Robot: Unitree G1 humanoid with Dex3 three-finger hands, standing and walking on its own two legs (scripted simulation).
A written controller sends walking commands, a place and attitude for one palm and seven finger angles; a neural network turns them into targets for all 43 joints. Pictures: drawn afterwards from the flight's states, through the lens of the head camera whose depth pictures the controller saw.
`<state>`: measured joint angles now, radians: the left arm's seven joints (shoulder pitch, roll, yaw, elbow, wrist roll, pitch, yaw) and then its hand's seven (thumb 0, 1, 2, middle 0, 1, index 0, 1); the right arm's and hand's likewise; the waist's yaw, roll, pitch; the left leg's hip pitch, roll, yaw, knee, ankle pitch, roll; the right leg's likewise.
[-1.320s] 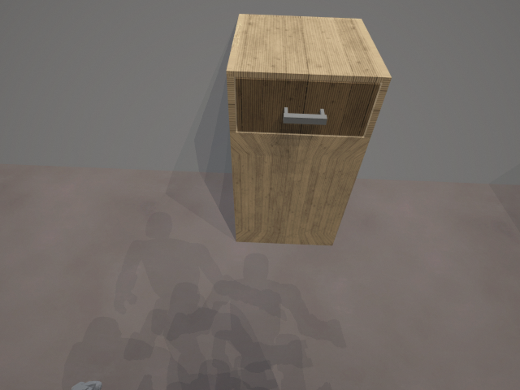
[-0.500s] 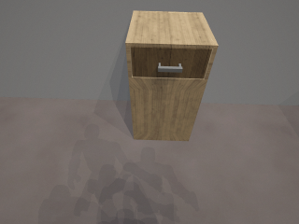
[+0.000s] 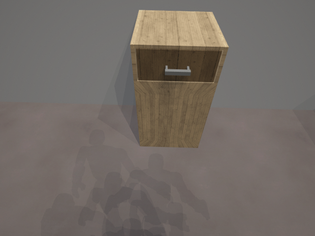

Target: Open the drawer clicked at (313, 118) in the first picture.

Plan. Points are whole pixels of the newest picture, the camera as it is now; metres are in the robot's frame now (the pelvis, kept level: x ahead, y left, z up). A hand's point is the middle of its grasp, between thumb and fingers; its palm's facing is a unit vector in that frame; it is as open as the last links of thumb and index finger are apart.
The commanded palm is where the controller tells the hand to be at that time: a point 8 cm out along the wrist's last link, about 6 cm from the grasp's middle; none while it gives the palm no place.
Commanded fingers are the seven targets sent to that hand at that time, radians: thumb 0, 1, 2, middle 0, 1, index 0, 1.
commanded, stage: look at it before walking up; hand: left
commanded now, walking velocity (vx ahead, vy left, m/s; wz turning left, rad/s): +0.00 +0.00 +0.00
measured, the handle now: (177, 70) +0.86 -0.05 -0.05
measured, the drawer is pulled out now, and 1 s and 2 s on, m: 0.00 0.00 0.00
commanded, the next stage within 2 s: take the last steps up to it in 0.14 s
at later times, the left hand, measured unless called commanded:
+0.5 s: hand out of the picture +0.05 +0.20 -0.18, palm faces -0.05 -0.97 -0.25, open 7.4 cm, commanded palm none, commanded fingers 0.00 0.90 0.90 -0.20 -0.30 -0.20 -0.30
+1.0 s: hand out of the picture +0.07 +0.06 -0.19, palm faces +0.04 -1.00 -0.09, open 7.4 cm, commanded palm none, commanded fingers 0.00 0.90 0.90 -0.20 -0.30 -0.20 -0.30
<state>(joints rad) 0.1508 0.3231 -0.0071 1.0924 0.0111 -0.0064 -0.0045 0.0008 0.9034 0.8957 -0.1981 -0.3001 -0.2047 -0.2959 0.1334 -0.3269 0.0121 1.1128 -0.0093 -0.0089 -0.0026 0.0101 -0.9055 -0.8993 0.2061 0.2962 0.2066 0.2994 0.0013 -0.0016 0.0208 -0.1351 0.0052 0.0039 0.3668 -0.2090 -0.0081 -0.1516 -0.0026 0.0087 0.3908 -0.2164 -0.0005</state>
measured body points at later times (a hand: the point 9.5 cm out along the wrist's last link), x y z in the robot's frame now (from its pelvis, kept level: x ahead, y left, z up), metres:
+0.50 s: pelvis +0.03 -0.02 -0.01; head +0.03 -0.02 +0.44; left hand +0.06 +0.25 -0.16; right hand +0.06 -0.27 -0.16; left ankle -0.01 +0.12 -0.75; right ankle +0.00 -0.11 -0.74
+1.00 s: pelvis +0.20 -0.07 -0.02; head +0.22 -0.06 +0.43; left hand +0.07 +0.11 -0.18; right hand +0.29 -0.29 -0.17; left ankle +0.31 +0.00 -0.73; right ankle +0.04 -0.12 -0.74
